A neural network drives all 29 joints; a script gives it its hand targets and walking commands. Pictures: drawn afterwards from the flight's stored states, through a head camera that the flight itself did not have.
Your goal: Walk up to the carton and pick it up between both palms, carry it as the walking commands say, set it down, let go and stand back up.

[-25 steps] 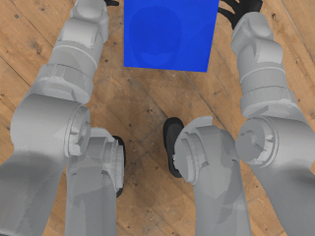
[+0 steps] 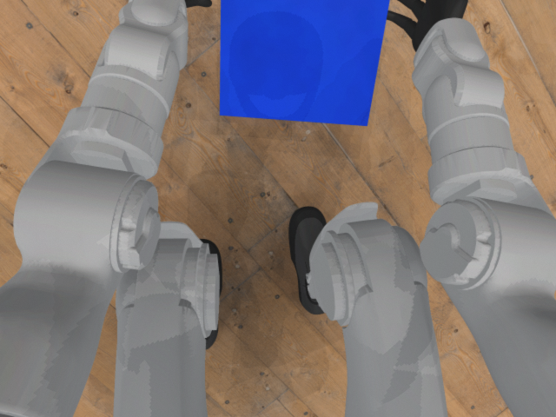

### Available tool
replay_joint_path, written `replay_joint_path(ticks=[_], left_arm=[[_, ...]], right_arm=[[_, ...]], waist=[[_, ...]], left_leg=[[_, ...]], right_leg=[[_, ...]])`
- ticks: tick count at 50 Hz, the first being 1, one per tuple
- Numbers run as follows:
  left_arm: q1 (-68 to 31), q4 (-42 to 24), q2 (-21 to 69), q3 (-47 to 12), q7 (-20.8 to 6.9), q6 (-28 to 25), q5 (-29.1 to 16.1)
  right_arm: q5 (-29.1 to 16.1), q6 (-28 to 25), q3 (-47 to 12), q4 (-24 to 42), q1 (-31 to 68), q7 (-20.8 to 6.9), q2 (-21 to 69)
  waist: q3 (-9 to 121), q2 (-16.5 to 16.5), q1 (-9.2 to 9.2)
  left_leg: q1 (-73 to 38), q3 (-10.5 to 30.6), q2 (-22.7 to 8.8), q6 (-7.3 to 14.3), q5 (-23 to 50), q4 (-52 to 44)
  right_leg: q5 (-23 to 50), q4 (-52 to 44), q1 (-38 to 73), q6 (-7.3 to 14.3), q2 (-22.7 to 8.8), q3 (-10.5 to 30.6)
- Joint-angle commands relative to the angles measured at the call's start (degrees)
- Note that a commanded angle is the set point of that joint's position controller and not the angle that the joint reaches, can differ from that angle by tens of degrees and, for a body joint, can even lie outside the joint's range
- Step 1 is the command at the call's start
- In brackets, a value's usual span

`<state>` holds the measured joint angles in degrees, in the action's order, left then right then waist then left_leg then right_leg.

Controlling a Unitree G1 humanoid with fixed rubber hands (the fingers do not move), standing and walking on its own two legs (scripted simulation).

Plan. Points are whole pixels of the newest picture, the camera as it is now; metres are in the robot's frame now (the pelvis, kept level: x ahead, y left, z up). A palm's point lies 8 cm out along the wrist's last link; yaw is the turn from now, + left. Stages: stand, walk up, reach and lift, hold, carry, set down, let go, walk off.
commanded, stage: set down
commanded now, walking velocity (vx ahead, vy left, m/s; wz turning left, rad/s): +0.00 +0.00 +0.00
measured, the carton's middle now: (299, 15) +0.56 -0.09 -0.25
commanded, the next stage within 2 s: none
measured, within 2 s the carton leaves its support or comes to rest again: rests again in 1.28 s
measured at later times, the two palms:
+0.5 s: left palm out of the picture +0.56 +0.06 -0.18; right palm (436, 24) +0.52 -0.22 -0.15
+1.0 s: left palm out of the picture +0.56 +0.06 -0.18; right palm (435, 23) +0.52 -0.23 -0.16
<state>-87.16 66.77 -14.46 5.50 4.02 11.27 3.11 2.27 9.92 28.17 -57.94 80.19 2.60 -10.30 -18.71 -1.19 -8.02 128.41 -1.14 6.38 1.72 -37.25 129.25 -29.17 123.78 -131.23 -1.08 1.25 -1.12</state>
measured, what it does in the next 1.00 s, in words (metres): stands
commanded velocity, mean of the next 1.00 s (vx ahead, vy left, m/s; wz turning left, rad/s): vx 0.00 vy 0.00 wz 0.00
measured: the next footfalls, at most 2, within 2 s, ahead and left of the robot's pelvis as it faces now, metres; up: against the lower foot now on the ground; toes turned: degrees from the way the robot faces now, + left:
none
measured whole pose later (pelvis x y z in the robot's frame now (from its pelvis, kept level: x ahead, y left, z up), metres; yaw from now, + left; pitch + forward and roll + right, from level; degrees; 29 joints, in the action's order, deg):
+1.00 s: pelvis +0.01 +0.00 +0.00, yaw -1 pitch +36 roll -3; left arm -85.4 61.4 -10.6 12.0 0.8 8.9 11.0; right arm 1.3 7.1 30.1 -60.4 79.8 1.2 -12.9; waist -20.8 -2.8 -6.2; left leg 127.3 -0.8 5.6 2.2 -40.4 131.6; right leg -31.4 125.6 -130.6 -1.3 1.9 -1.7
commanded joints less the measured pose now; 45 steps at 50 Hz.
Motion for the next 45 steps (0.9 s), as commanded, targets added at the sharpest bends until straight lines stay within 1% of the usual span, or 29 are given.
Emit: replay_joint_path(ticks=[1, 30, 45], left_arm=[[-26.24, -9.53, 44.04, -8.85, -11.57, -4.07, -2.69], [-15.93, -5.48, 40.58, -4.88, -12.01, -2.7, 4.32], [-12.83, -5.14, 37.99, -3.88, -11.78, -2.8, 6.46]], right_arm=[[-3.11, 1.17, -15.25, -0.12, 22.26, -13.12, 48.65], [-2.57, 0.63, -13.5, -3.6, 18.52, -13.65, 45.18], [-2.39, -0.18, -12.47, -4.6, 16.82, -13.3, 42.55]], waist=[[51.16, 9.08, 0.53], [41.82, 8.75, 3.49], [40.53, 8.96, 4.5]], left_leg=[[-18.91, 2.94, 1.32, 0.59, 18.51, -13.24], [-17.99, 3.63, -0.02, 1.32, 19.19, -12.74], [-18.99, 3.9, -0.65, 1.35, 20.51, -12.29]], right_leg=[[17.98, -4.14, 27.4, 0.41, 4.55, -0.47], [15.4, -2.89, 21.27, -0.45, 5.12, -0.09], [15.48, -2.37, 20.19, -0.95, 5.21, -0.13]])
